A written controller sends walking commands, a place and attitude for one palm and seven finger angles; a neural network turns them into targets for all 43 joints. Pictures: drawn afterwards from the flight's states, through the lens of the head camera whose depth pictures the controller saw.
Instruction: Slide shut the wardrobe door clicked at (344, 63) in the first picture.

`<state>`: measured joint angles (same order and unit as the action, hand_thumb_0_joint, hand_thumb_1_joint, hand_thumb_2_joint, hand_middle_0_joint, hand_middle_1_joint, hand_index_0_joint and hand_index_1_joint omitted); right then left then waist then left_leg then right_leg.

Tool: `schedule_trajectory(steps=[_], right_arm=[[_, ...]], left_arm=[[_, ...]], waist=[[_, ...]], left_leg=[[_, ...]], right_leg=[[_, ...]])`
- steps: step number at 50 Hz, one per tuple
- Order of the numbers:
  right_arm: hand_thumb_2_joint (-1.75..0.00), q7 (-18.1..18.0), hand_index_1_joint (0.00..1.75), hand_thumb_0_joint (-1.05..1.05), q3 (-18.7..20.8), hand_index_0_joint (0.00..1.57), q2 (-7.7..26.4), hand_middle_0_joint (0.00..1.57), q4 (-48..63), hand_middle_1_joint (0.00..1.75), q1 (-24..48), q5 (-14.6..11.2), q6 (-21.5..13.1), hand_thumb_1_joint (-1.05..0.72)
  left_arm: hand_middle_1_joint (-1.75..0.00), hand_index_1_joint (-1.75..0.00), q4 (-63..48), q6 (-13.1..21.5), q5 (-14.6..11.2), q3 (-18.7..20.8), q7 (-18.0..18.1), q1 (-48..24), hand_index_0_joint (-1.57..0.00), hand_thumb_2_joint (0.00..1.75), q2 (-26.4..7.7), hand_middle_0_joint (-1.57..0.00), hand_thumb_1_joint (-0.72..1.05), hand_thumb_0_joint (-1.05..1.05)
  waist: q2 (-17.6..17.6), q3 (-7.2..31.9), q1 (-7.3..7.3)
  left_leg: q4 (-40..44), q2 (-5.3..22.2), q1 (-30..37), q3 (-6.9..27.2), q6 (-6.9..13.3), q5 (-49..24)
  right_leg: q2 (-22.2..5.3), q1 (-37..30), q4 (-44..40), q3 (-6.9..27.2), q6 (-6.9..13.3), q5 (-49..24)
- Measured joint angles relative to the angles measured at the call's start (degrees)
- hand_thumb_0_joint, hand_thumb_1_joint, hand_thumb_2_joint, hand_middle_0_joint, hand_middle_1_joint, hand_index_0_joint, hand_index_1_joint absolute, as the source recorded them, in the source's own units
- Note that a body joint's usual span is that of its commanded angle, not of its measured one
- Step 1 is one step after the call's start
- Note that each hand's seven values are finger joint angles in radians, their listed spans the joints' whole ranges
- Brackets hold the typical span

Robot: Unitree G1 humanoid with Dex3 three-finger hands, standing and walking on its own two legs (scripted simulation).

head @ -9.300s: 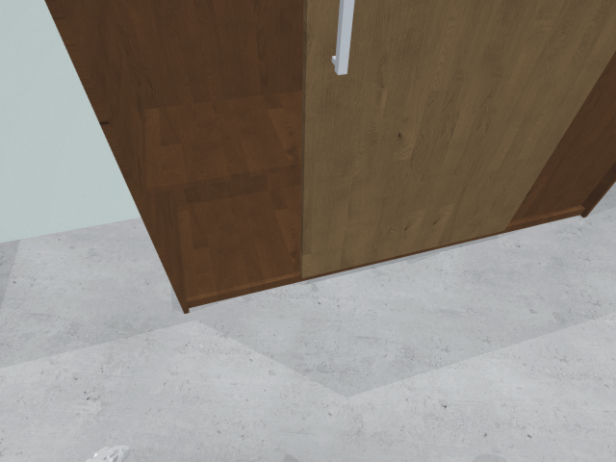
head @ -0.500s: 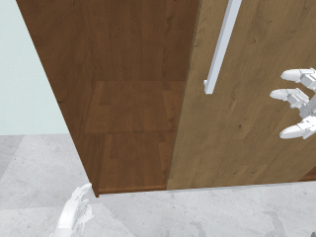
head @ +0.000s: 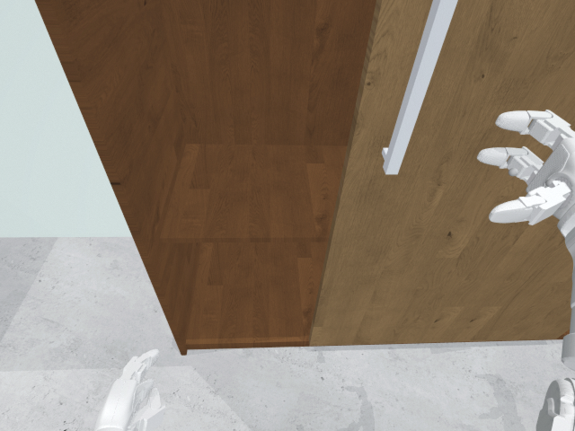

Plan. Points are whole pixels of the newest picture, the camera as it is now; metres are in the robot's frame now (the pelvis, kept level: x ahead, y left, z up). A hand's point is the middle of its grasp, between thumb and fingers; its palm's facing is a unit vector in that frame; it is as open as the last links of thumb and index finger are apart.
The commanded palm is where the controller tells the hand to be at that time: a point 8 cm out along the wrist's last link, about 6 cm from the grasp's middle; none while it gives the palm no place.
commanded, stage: move the hooked fingers beside the handle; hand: right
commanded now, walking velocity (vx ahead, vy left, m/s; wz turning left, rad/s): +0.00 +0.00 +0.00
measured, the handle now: (411, 85) +0.55 -0.15 +0.25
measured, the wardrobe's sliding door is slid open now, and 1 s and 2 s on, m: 0.44 0.44 0.44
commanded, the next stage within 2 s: feel for the door with the fingertips in 1.58 s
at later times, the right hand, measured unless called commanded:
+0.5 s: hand (478, 136) +0.44 -0.22 +0.23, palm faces -0.02 +1.00 -0.02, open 14.0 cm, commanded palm +0.43 -0.28 +0.23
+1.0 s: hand (461, 124) +0.49 -0.22 +0.22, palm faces -0.02 +1.00 -0.01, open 13.9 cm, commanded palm +0.47 -0.27 +0.22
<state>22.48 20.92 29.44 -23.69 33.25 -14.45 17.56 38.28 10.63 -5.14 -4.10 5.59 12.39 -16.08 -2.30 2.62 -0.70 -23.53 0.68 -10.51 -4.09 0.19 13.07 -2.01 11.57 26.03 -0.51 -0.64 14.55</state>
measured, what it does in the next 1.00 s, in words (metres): stands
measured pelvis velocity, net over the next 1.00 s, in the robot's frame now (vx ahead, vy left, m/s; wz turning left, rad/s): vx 0.01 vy -0.01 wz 0.05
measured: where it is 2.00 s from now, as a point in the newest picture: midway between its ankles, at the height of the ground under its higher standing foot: outside the picture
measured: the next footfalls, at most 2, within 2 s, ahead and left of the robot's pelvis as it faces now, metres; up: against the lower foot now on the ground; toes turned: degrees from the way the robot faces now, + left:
none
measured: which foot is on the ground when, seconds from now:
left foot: down 0.00-1.00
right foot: down 0.00-1.00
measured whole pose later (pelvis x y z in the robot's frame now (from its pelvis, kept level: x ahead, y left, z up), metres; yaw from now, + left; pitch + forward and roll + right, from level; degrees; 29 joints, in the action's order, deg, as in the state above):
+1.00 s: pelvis +0.01 -0.01 +0.00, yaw +3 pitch +7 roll +1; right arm 20.0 23.3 36.8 -57.4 55.4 -6.2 4.5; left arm 41.3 6.7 -3.2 -0.7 4.0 24.1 -17.1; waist -1.4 3.1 7.2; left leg -23.2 0.0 -18.2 -1.4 -0.6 11.8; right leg -2.7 18.9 27.5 -3.1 0.1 15.4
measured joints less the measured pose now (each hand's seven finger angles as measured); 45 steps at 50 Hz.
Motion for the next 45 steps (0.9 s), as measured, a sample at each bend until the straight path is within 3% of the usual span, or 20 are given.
schedule_trajectory(steps=[19, 37, 45], right_arm=[[-0.3, -2.13, 1.2, -0.01, -0.64, 0.31, 1.84, 0.3, -15.43, 1.2, 11.14, 3.41, -4.41, 0.5], [-0.3, -2.85, 1.2, -0.01, -0.75, 0.3, 5.17, 0.3, -31.61, 1.2, 22.85, 6.82, -10.77, 0.5], [-0.3, -2.6, 1.2, -0.01, 1.42, 0.31, 6.58, 0.3, -34.89, 1.2, 24.34, 8.05, -13.36, 0.5]], left_arm=[[-0.3, -0.3, 1.71, -1.84, 0.59, 1.65, -0.26, 4.04, -0.2, 0.9, -0.45, -0.2, 0.91, 0.01], [-0.3, -0.3, 3.62, -2.43, 1.66, 2.95, -0.97, 8.31, -0.2, 0.9, -0.93, -0.2, 0.91, 0.01], [-0.3, -0.3, 3.53, -2.99, 2.13, 3.26, -1.44, 10.52, -0.2, 0.9, -1.03, -0.2, 0.91, 0.01]], waist=[[0.46, 0.22, 2.92], [0.95, 0.04, 6.24], [0.9, 0.3, 7.63]], left_leg=[[0.4, -0.3, -2.34, 0.75, -0.12, -0.39], [0.23, -0.5, -5.98, 1.18, -0.39, -0.97], [0.25, -0.57, -7.68, 2.23, -0.65, -1.3]], right_leg=[[-0.29, 2.27, 0.14, -0.7, 0.15, 0.21], [-0.5, 6.25, 1.43, -1.05, 0.42, 0.42], [-0.58, 7.48, 1.37, -2.09, 0.66, 0.49]])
